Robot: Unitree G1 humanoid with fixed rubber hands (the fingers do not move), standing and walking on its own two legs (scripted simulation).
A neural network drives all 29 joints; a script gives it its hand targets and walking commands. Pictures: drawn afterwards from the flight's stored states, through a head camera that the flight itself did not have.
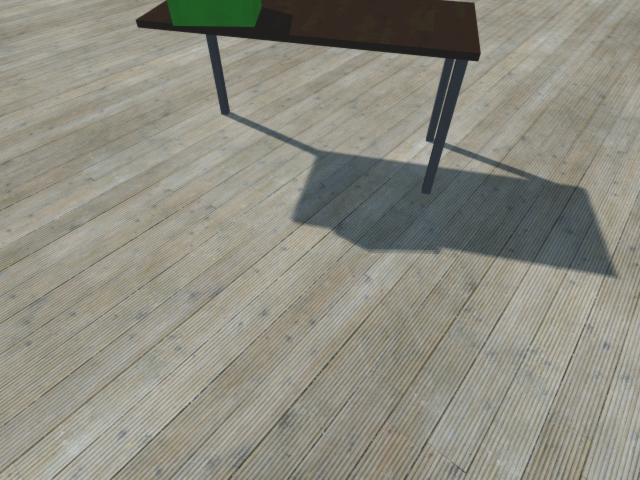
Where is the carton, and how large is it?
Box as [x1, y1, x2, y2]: [167, 0, 261, 26]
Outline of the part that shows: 167,0 173,25 254,26 261,7 260,0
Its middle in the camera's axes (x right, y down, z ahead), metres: -0.41 -0.97 +1.54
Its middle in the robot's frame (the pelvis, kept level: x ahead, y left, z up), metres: +1.81 +0.43 -0.01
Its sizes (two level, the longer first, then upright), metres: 0.319 0.240 0.149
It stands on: a table, 0.68 m high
